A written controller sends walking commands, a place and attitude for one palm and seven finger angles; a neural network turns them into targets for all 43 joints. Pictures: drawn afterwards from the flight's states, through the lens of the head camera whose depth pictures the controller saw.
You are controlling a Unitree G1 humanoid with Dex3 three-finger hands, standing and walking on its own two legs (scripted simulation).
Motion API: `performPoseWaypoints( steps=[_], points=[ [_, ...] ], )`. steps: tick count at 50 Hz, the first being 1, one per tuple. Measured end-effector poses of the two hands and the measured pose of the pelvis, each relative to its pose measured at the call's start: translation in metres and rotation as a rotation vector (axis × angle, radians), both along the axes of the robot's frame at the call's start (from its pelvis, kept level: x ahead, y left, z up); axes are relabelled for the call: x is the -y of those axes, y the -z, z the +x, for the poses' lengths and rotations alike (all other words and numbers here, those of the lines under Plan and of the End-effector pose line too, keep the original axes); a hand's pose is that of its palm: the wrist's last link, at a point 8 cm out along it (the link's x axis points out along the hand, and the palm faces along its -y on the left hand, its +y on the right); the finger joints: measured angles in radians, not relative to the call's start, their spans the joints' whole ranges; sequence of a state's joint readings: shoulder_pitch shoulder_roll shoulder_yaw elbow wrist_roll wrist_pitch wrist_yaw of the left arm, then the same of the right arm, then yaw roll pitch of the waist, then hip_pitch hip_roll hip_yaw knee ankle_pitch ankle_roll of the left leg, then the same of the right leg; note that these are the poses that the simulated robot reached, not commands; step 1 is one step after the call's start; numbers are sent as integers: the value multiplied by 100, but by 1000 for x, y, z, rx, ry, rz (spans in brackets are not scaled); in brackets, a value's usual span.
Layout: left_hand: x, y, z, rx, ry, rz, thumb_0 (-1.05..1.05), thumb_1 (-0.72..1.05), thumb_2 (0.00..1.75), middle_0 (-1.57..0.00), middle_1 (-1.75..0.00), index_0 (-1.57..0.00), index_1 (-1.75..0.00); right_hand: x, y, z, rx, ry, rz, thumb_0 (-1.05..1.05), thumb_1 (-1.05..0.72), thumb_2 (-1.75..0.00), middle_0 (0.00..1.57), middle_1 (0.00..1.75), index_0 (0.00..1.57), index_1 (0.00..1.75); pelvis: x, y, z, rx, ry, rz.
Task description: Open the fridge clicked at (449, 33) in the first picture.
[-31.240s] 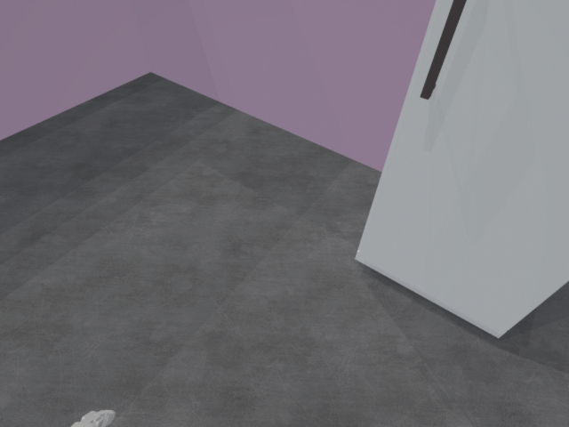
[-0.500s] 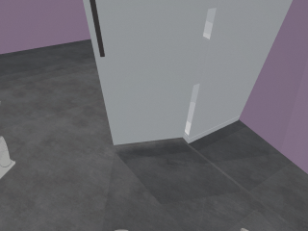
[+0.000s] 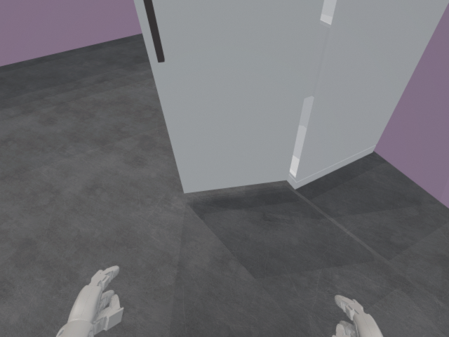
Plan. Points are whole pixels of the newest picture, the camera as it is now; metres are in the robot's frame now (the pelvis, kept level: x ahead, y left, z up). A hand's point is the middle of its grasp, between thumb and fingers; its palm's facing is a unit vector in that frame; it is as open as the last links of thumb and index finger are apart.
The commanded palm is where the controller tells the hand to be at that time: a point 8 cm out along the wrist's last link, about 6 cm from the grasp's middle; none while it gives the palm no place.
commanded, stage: let the arm hang, fingers relaxed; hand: left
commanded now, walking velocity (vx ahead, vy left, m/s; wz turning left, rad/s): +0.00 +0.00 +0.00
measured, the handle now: out of the picture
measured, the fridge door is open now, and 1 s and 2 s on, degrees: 70 70 70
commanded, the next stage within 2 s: look to check the result in 0.90 s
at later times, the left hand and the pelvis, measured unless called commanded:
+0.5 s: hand out of the picture +0.03 +0.28 -0.14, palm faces +0.02 -0.95 -0.32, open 7.3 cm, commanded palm none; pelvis -0.01 +0.03 +0.02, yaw +1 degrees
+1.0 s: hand out of the picture +0.07 +0.27 -0.14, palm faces -0.03 -0.95 -0.30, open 7.4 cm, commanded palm none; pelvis +0.00 +0.03 +0.02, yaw +0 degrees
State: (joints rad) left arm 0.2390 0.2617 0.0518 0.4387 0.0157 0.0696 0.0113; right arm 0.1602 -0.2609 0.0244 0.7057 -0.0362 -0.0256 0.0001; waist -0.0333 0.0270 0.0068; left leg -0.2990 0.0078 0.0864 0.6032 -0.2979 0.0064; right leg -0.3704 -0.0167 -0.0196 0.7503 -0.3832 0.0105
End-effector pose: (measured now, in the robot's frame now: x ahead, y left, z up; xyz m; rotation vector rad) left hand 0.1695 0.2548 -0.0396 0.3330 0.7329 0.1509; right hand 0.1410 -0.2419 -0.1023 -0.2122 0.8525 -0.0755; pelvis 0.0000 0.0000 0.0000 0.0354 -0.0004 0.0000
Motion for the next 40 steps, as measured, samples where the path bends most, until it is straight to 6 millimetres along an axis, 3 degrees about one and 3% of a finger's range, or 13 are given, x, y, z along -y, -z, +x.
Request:
performPoseWaypoints(
  steps=[3, 5, 11, 15, 20, 27, 34, 40],
  points=[
    [35, 56, -50, -219, 8, -109, 1, 91, 90, -20, -30, -20, -30, 0, 12, -14, -89, 7, 13, 1, -90, -89, 20, 30, 20, 30, 7, 5, -2, 20, -5, 1],
    [52, 78, -87, -343, -19, -183, 1, 91, 90, -20, -30, -20, -30, 1, 15, -29, -178, 11, 0, 1, -90, -89, 20, 30, 20, 30, 8, 2, -1, 22, -28, -20],
    [17, 95, -139, -457, -159, -173, -4, 98, 90, -21, -30, -21, -30, 9, 14, -73, -386, 34, -79, 1, -90, -89, 20, 30, 20, 30, 4, -3, -5, 9, -47, -69],
    [-13, 94, -159, -547, -189, -135, -2, 95, 90, -21, -30, -21, -30, 11, 4, -93, -423, 70, -111, 1, -90, -89, 20, 30, 20, 30, -4, -11, -6, 19, -28, -57],
    [-43, 82, -160, -566, -191, -84, 0, 92, 90, -20, -30, -20, -30, 13, -1, -99, -413, 91, -126, 1, -90, -89, 20, 30, 20, 30, -16, -17, -8, 30, -17, -56],
    [-71, 64, -134, -493, -171, -30, 0, 91, 90, -20, -30, -20, -30, 10, -2, -87, -354, 92, -120, 1, -90, -89, 20, 30, 20, 30, -29, -21, -10, 42, -8, -46],
    [-78, 54, -110, -440, -141, -9, 0, 90, 90, -20, -30, -20, -30, 10, -4, -78, -327, 91, -117, 1, -90, -89, 20, 30, 20, 30, -34, -22, -10, 40, -3, -40],
    [-73, 56, -101, -439, -123, -20, 0, 90, 90, -20, -30, -20, -30, 13, -6, -79, -342, 99, -125, 1, -90, -89, 20, 30, 20, 30, -34, -23, -8, 38, -3, -39]
  ],
)
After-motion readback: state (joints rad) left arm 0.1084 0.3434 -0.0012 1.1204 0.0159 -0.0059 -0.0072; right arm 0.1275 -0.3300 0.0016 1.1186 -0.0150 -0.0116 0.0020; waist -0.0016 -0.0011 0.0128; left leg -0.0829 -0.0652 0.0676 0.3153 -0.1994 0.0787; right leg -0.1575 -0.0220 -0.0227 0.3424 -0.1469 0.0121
